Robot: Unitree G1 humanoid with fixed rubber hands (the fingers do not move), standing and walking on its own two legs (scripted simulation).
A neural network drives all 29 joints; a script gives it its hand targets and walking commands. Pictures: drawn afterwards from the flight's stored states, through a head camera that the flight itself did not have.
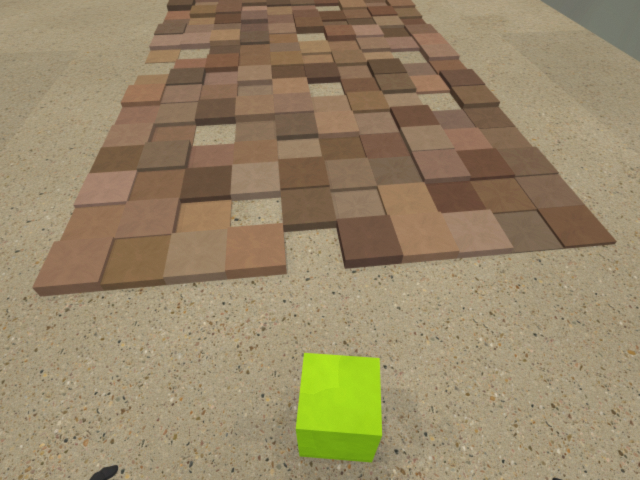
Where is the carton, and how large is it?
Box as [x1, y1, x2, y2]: [296, 353, 381, 461]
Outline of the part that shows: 304,353 296,421 296,434 299,455 371,461 381,437 379,358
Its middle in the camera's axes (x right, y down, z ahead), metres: +0.05 +0.48 +1.10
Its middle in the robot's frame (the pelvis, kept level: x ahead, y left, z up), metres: +0.45 -0.03 -0.66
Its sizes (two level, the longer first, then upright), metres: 0.210 0.200 0.250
